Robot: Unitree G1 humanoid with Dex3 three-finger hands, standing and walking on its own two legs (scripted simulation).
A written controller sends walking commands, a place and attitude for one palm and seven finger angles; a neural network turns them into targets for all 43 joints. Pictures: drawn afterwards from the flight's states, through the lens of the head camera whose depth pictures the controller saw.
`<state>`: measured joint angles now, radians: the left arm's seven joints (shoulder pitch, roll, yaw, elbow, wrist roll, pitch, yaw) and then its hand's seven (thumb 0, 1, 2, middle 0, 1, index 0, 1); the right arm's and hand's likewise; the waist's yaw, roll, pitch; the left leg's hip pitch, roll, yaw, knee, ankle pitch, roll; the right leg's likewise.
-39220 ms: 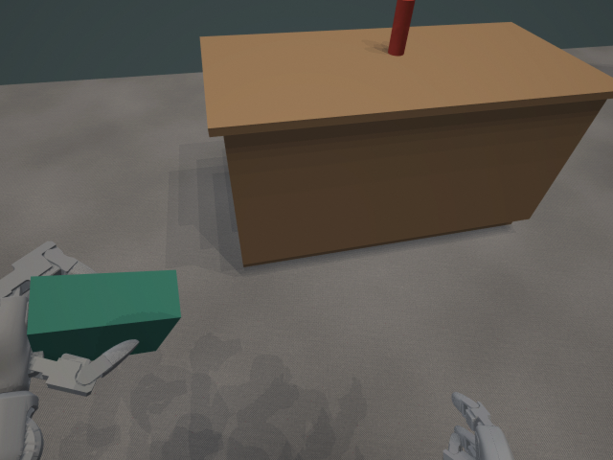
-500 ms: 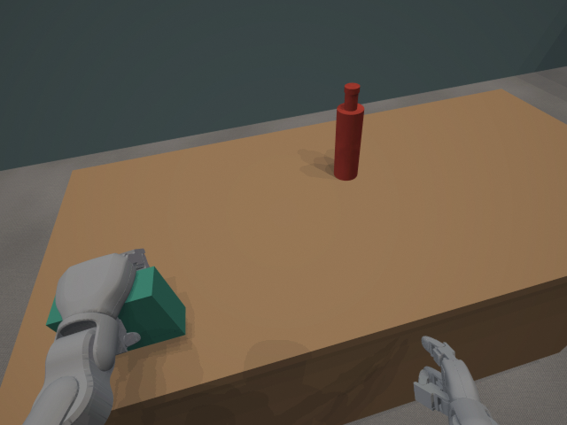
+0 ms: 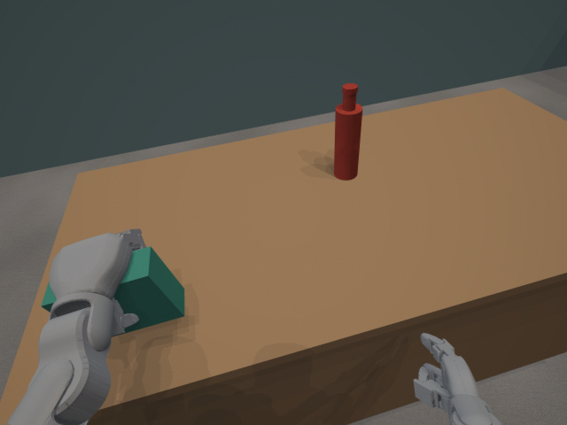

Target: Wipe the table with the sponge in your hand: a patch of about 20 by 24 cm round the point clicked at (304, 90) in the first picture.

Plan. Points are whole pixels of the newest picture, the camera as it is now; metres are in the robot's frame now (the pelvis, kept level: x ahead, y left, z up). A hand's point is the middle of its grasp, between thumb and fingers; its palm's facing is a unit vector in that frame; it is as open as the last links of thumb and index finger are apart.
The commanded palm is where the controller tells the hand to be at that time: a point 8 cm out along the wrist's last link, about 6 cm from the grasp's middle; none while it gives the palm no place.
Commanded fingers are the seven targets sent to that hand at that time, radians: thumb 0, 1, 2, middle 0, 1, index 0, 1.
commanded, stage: lift the sponge slowly off the table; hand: left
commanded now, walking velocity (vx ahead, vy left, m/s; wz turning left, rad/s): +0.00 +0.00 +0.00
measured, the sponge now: (128, 302) +0.23 +0.28 +0.07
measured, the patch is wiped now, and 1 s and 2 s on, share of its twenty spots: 1.00 1.00 1.00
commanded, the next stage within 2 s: bring the sponge back beside the body in 0.34 s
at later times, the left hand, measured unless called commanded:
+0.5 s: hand (113, 270) +0.25 +0.29 +0.13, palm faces +0.07 -0.10 -0.99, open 9.2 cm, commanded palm +0.21 +0.28 +0.20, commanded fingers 0.00 0.10 1.30 -1.20 -1.60 -1.20 -1.60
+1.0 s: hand (102, 288) +0.22 +0.29 +0.12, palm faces +0.08 -0.12 -0.99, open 9.2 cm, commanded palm +0.18 +0.29 +0.19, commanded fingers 0.00 0.10 1.30 -1.20 -1.60 -1.20 -1.60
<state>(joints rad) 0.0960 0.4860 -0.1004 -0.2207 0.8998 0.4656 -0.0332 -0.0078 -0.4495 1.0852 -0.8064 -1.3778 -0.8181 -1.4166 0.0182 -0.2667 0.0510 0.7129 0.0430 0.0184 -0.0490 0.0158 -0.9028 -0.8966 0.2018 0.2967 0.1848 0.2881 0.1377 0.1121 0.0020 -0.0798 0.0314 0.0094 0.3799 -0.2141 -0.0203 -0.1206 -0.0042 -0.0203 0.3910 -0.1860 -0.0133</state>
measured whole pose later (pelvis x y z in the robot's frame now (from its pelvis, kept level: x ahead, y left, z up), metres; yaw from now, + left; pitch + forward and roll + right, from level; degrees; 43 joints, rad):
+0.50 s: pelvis +0.00 +0.00 +0.00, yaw +0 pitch -4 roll +0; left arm 0.04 0.53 -0.06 -0.21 0.88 0.48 -0.09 -0.01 -0.45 1.08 -0.81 -1.38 -0.82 -1.42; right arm 0.02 -0.28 0.06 0.69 0.05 0.01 -0.05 0.02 -0.90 -0.90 0.20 0.30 0.20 0.30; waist 0.13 0.11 0.00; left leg -0.11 0.03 0.01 0.39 -0.22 -0.02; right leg -0.15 -0.01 -0.02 0.41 -0.19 -0.01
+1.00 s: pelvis +0.00 +0.01 +0.00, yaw +0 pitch -5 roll +0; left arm 0.14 0.53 -0.06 -0.29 0.87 0.46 -0.07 -0.01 -0.45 1.08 -0.81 -1.38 -0.82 -1.42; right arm 0.03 -0.27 0.05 0.70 0.04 0.02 -0.06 0.02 -0.90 -0.90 0.20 0.30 0.16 0.28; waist 0.14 0.10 0.01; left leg -0.09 0.02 0.01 0.39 -0.22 -0.01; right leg -0.13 -0.01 -0.01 0.39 -0.19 0.00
